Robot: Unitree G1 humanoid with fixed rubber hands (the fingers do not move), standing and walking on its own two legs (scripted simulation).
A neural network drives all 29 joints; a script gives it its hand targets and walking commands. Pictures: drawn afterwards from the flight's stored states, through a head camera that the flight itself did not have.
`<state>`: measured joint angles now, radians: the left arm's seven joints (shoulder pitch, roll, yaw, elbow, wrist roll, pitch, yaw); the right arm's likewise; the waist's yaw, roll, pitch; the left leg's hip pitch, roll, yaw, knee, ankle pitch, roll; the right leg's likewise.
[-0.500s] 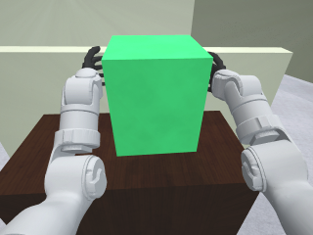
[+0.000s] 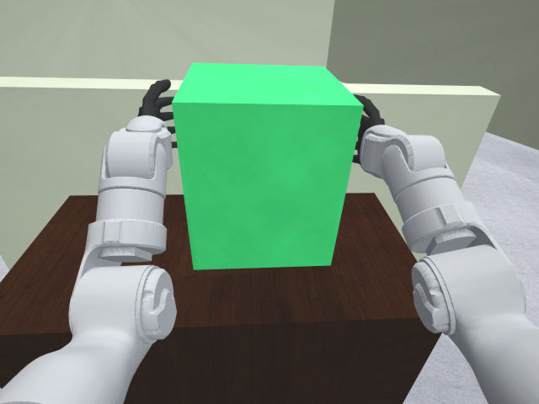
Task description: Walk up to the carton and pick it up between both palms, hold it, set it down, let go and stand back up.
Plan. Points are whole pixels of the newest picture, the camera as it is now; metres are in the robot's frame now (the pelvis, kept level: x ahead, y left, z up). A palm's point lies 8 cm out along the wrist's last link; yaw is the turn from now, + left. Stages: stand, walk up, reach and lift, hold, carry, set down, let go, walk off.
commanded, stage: hold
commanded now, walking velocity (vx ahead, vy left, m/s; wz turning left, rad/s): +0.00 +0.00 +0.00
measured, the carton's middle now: (261, 164) +0.40 +0.01 +0.24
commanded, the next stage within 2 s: none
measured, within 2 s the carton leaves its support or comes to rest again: neither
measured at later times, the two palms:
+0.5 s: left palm (151, 134) +0.38 +0.17 +0.30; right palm (364, 142) +0.38 -0.14 +0.29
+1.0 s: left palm (161, 131) +0.38 +0.15 +0.30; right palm (376, 142) +0.37 -0.15 +0.29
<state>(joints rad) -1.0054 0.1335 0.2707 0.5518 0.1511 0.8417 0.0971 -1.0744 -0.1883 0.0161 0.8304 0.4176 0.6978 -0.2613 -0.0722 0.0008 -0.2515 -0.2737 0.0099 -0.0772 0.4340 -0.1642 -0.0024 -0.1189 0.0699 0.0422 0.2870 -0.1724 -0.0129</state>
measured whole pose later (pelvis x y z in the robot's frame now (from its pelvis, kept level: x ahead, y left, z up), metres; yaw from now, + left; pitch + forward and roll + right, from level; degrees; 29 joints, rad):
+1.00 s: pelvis +0.01 +0.00 +0.00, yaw -1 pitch -1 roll -2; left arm -0.94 0.08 0.31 0.44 0.19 0.87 0.08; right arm -1.03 -0.20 0.06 0.75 0.45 0.73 -0.28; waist -0.07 0.02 -0.25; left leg -0.22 0.01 -0.06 0.42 -0.19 0.00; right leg -0.07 0.07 0.07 0.27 -0.18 -0.01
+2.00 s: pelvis -0.01 +0.01 +0.00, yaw -1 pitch +1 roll -3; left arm -1.04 0.12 0.30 0.59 0.16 0.82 0.11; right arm -1.13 -0.20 -0.01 0.90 0.40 0.68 -0.24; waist -0.05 0.00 -0.25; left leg -0.29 0.00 -0.07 0.43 -0.14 0.01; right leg -0.14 0.06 0.05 0.28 -0.15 0.01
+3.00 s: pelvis +0.00 +0.00 +0.00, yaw -1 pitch +0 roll -2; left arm -1.02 0.12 0.32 0.59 0.17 0.82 0.08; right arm -1.09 -0.19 0.02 0.85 0.40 0.70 -0.26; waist -0.05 0.02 -0.25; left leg -0.27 0.01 -0.07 0.41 -0.15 0.00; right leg -0.12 0.07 0.05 0.27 -0.16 -0.01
